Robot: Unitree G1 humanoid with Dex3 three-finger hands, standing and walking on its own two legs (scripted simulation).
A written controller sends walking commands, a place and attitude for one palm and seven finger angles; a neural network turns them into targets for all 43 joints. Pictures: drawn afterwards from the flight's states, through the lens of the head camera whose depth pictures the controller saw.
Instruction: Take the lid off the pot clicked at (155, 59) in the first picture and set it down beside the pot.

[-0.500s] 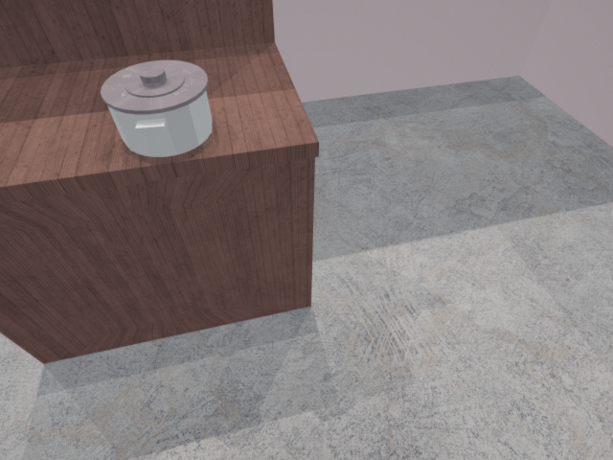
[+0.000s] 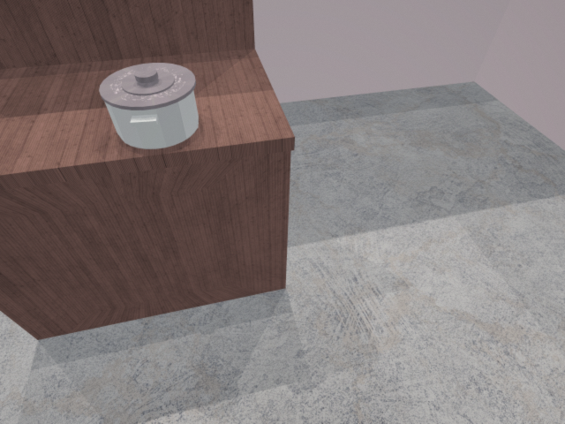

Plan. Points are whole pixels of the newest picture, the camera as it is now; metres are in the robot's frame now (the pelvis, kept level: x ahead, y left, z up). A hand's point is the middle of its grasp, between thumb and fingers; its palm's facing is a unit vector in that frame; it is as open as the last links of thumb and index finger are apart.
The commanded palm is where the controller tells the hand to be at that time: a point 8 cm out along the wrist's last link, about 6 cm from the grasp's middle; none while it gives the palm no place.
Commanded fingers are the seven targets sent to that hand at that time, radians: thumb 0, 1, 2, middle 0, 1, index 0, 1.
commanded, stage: look at it before walking up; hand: left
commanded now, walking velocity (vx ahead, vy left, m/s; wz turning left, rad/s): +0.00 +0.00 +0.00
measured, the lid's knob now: (146, 75) +0.77 +0.35 +0.12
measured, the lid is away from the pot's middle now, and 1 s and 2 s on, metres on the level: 0.00 0.00 0.00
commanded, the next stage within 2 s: turn to face it in 0.14 s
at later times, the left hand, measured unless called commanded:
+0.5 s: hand out of the picture +0.00 +0.20 -0.18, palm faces +0.08 -0.97 -0.23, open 7.4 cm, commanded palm none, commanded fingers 0.00 0.90 0.90 -0.20 -0.30 -0.20 -0.30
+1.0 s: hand out of the picture -0.05 +0.18 -0.16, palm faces +0.27 -0.92 -0.28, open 7.4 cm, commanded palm none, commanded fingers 0.00 0.90 0.90 -0.20 -0.30 -0.20 -0.30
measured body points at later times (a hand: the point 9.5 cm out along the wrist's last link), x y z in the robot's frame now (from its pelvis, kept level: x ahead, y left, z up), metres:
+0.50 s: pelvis -0.01 +0.00 -0.01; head +0.00 +0.00 +0.44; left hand +0.00 +0.25 -0.16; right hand +0.01 -0.23 -0.17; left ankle -0.01 +0.14 -0.74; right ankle -0.02 -0.10 -0.74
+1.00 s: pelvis -0.03 -0.02 -0.01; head -0.02 -0.04 +0.44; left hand -0.06 +0.23 -0.14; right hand +0.08 -0.25 -0.17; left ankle -0.08 +0.11 -0.68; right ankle -0.03 -0.10 -0.74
